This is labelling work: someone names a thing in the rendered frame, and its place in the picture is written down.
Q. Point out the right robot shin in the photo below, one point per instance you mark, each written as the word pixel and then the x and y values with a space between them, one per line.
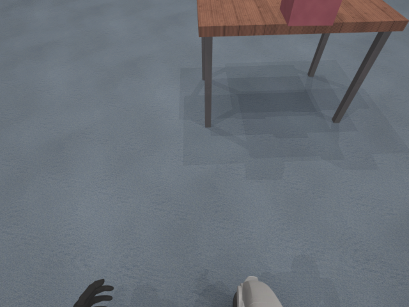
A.
pixel 251 278

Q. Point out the left robot hand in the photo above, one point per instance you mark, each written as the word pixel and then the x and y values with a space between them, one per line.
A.
pixel 88 298

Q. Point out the table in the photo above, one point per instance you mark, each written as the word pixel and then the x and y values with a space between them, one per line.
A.
pixel 263 17

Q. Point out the robot right thigh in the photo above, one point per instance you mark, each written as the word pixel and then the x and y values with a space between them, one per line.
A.
pixel 256 294

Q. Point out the carton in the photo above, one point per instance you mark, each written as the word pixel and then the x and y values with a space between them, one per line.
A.
pixel 310 12

